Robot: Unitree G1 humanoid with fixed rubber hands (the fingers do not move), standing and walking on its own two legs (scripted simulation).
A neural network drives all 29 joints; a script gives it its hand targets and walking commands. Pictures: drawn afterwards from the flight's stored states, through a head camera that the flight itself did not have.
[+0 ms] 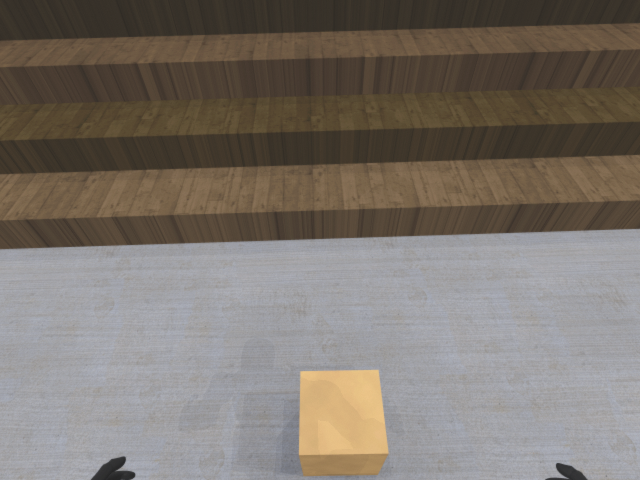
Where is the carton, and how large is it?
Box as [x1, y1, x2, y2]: [299, 370, 388, 475]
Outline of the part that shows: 378,370 300,371 299,457 303,475 345,475 378,473 388,453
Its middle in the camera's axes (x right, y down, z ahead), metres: +0.06 +0.52 +1.05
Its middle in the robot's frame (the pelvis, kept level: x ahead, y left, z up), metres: +0.37 -0.02 -0.66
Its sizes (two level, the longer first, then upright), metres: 0.210 0.200 0.250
